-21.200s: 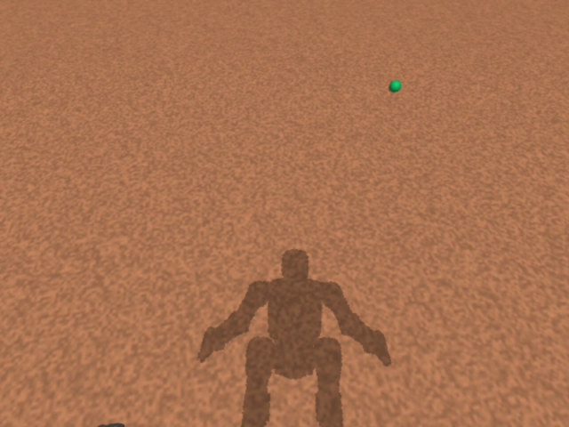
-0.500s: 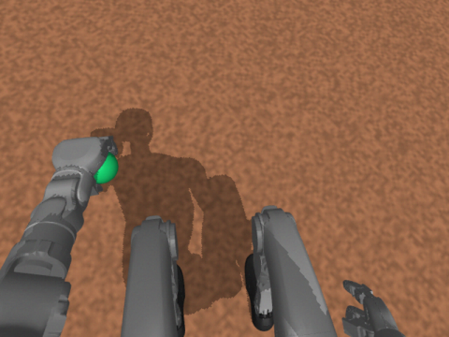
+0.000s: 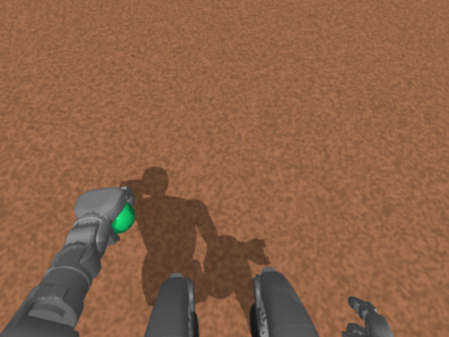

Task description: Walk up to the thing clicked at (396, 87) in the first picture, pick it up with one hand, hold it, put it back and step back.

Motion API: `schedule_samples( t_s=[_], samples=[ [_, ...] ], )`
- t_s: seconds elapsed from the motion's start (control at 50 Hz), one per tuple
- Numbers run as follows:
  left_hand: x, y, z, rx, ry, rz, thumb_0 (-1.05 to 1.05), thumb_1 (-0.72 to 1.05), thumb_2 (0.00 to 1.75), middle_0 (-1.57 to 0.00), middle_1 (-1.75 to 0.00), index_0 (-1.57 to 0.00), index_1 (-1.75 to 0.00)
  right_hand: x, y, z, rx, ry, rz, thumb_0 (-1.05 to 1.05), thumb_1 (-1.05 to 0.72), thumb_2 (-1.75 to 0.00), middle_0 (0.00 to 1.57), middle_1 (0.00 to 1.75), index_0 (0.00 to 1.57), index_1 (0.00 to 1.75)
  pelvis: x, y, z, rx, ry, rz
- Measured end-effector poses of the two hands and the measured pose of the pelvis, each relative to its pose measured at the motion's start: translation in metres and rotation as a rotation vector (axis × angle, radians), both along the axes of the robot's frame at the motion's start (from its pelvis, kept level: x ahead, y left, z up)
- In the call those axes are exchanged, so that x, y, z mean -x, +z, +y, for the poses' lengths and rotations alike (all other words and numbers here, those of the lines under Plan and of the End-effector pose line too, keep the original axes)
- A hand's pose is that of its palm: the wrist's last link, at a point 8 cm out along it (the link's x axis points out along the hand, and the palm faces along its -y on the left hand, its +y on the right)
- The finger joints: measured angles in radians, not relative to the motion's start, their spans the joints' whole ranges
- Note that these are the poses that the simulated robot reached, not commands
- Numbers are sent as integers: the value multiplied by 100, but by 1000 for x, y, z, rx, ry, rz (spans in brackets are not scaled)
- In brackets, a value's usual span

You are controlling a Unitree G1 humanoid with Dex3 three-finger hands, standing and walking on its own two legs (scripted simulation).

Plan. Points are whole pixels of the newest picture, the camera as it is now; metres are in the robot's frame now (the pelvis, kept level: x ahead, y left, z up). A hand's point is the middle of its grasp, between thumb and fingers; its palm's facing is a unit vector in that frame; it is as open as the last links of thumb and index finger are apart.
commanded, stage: lift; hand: left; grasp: from above
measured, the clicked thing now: (117, 216) +0.36 +0.22 -0.10
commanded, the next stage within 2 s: hold in 0.50 s
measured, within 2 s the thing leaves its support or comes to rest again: neither
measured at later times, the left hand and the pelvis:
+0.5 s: hand (101, 194) +0.36 +0.22 +0.00, palm faces -0.47 -0.08 -0.88, open 9.3 cm; pelvis +0.04 +0.00 +0.09, yaw +0 degrees
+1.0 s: hand (89, 175) +0.37 +0.22 +0.05, palm faces -0.47 -0.05 -0.88, open 9.4 cm; pelvis +0.07 +0.00 +0.12, yaw -1 degrees
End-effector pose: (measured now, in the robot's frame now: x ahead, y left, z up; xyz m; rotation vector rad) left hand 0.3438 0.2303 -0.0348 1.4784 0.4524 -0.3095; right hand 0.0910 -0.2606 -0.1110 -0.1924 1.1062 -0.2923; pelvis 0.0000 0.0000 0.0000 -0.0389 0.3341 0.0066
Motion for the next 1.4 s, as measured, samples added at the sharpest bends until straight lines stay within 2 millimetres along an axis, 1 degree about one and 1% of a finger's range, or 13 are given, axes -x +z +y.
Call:
schedule_samples(
  t_s=[0.12, 0.26, 0.42, 0.54, 0.78, 0.9, 1.0, 1.12, 1.4],
  samples=[
    [-1, 27, -7, -5, -11, 9, 5, 13, 63, -79, -77, -60, -68, -1, 29, -2, 1, -10, 7, 1, -91, -91, 20, 30, 20, 30, -12, 30, 1, -7, -4, -43],
    [-10, 56, -13, -4, -7, -3, 5, 13, 64, -79, -79, -60, -69, -5, 55, -3, -7, -11, 18, 1, -91, -91, 20, 30, 20, 30, -25, 58, 0, -17, -8, -87],
    [-21, 84, -13, -9, 16, -2, 5, 12, 65, -80, -78, -60, -68, -13, 77, -6, -23, -8, 19, 1, -91, -91, 20, 30, 20, 30, -37, 82, -3, -27, -10, -127],
    [-24, 99, -12, -10, 16, 9, 5, 12, 66, -80, -78, -59, -69, -24, 90, -9, -27, -8, 12, 1, -91, -91, 20, 30, 20, 30, -46, 95, -5, -31, -9, -149],
    [-31, 122, -12, -17, -17, -1, 4, 12, 67, -82, -81, -59, -69, -51, 109, -13, -23, -3, -27, 1, -91, -90, 20, 30, 20, 30, -62, 111, -6, -34, -11, -188],
    [-37, 135, -10, -16, -9, -11, 4, 12, 68, -82, -83, -58, -70, -59, 116, -12, -28, -2, -48, 1, -90, -90, 20, 30, 20, 30, -66, 116, -5, -35, -13, -208],
    [-37, 142, -8, -19, -16, 1, 4, 12, 69, -82, -84, -57, -71, -62, 120, -11, -34, -5, -61, 1, -90, -90, 20, 30, 20, 30, -66, 119, -3, -35, -17, -225],
    [-30, 147, -8, -12, -30, 15, 4, 12, 69, -82, -85, -57, -72, -62, 123, -8, -41, 0, -67, 1, -90, -90, 20, 30, 20, 30, -64, 122, -2, -35, -20, -243],
    [-14, 159, -4, -17, -32, 9, 2, 11, 71, -80, -89, -56, -75, -62, 129, -1, -52, 22, -99, 1, -91, -90, 20, 30, 20, 30, -52, 127, 0, -35, -22, -281]
  ],
)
